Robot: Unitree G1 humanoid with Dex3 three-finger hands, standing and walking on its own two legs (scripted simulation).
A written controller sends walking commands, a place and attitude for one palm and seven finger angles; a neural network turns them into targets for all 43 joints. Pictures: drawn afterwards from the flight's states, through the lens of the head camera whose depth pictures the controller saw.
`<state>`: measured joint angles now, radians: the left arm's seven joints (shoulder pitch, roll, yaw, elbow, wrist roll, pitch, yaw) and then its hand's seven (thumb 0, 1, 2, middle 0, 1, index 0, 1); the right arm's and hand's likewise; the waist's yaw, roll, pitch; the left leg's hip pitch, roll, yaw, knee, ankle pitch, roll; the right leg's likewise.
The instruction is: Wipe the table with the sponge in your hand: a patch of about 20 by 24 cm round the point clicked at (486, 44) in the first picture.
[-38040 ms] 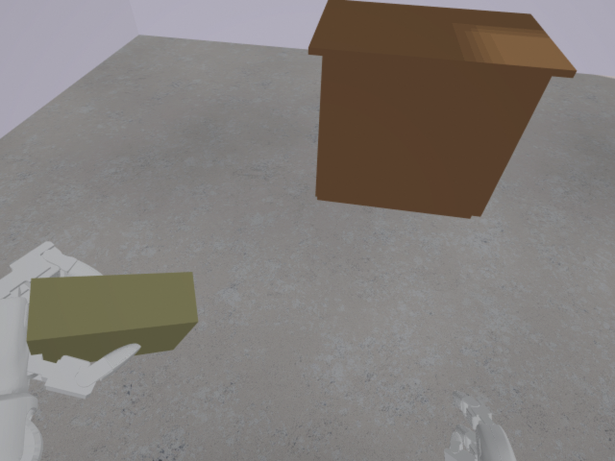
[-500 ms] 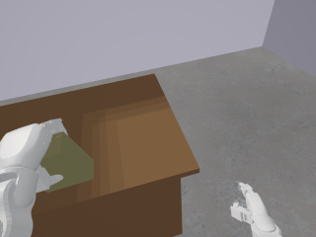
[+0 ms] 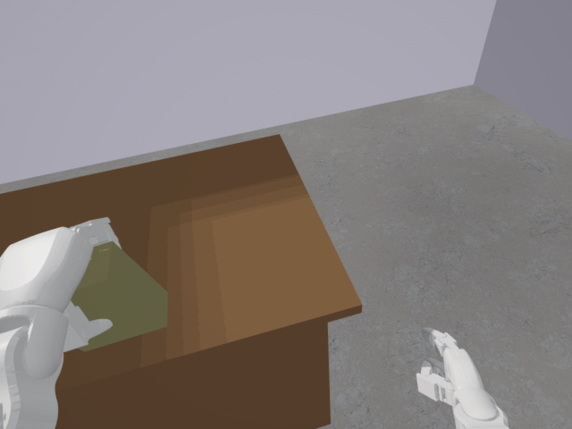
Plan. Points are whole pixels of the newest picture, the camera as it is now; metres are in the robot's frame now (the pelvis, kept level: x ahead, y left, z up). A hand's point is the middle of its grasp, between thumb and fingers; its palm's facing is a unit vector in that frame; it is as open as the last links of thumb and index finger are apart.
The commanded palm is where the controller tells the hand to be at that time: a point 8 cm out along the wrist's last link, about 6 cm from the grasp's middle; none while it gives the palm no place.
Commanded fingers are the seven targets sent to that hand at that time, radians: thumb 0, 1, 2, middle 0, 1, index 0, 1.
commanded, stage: step back with the hand held close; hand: left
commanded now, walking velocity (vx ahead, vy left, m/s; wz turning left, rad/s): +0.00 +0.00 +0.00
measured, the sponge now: (108, 308) +0.20 +0.27 +0.12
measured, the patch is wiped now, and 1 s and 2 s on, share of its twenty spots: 1.00 1.00 1.00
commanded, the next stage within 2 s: stop stepping back and stand still in 1.42 s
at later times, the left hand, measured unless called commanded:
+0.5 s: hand (91, 271) +0.20 +0.26 +0.19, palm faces +0.38 -0.81 -0.45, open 9.6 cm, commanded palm +0.13 +0.30 +0.22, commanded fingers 0.00 0.10 1.30 -1.20 -1.60 -1.20 -1.60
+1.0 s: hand (32, 339) +0.12 +0.27 +0.19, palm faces +0.44 -0.84 -0.33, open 9.6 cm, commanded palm +0.05 +0.32 +0.22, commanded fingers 0.00 0.10 1.30 -1.20 -1.60 -1.20 -1.60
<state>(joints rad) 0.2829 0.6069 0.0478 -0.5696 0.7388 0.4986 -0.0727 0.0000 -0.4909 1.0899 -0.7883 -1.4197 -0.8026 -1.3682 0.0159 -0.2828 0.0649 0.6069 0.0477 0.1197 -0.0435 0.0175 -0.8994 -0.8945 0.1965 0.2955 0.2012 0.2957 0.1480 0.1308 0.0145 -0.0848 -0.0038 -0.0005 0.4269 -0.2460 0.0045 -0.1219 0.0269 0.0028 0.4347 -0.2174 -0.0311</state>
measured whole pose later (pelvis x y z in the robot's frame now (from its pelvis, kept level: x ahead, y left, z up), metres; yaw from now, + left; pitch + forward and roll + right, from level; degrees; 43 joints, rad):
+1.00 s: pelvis -0.09 +0.03 -0.03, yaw +3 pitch +0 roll -2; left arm 0.38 0.40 0.36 -0.65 -0.05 -0.14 0.15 0.00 -0.49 1.09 -0.79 -1.42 -0.80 -1.37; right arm 0.15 -0.22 0.03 0.60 0.01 0.04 -0.06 0.02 -0.90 -0.89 0.20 0.30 0.20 0.30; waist -0.01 -0.01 -0.01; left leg -0.50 0.00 0.02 0.72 -0.28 0.03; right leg -0.47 -0.01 -0.03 0.62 -0.17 0.01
